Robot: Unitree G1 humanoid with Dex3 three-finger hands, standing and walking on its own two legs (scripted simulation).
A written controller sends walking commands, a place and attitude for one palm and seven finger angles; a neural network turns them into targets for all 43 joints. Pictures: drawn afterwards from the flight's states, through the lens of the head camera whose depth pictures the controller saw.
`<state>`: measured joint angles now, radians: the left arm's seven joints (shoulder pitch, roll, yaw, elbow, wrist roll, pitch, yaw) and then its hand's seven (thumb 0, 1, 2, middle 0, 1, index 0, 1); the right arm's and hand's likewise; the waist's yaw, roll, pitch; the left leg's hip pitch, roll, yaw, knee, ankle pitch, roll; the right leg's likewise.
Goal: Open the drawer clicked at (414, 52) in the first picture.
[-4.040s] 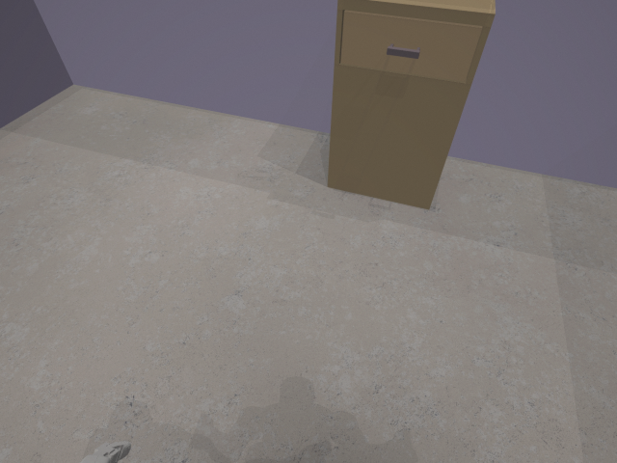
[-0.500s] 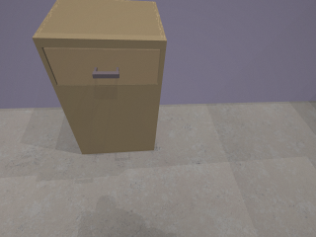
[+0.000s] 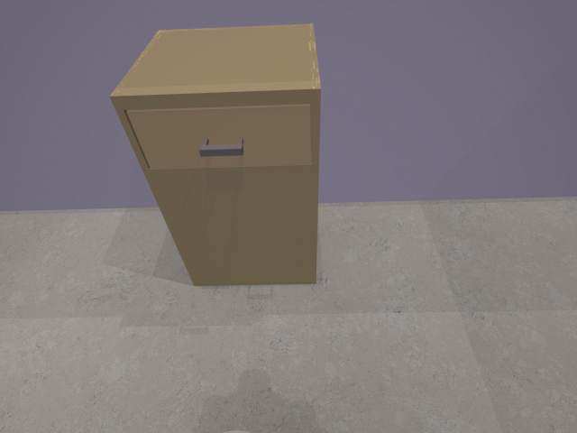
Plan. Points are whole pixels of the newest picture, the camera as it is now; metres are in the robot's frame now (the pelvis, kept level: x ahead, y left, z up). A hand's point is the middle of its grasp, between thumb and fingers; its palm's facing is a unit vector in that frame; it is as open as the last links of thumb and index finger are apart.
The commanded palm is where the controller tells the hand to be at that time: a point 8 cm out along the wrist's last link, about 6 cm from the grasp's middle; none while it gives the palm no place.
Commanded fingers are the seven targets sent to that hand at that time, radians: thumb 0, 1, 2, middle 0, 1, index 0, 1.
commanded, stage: take the last steps up to it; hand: left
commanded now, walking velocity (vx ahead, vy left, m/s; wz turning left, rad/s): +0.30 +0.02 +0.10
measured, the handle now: (222, 145) +0.79 +0.23 -0.05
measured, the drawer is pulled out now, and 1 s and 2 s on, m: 0.00 0.00 0.00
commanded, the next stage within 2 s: come to a stop and stand still in 0.88 s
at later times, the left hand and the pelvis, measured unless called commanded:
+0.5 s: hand out of the picture +0.04 +0.22 -0.17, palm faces +0.10 -0.98 -0.16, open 7.3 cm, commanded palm none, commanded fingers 0.00 0.90 0.90 -0.20 -0.30 -0.20 -0.30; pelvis +0.07 +0.04 +0.00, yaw +3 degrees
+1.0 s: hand (205, 375) +0.25 +0.18 -0.17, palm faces +0.08 -0.98 -0.20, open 7.2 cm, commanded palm none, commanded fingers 0.00 0.90 0.90 -0.20 -0.30 -0.20 -0.30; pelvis +0.23 +0.00 +0.00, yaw +2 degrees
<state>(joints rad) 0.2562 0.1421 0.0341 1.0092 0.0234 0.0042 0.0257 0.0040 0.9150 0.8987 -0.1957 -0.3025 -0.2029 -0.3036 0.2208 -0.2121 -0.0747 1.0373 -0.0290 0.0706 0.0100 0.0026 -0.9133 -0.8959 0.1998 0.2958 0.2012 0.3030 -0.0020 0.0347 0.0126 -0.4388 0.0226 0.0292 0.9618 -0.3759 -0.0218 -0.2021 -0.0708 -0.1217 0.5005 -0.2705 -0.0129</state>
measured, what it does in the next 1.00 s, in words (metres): walks ahead: left foot, then right foot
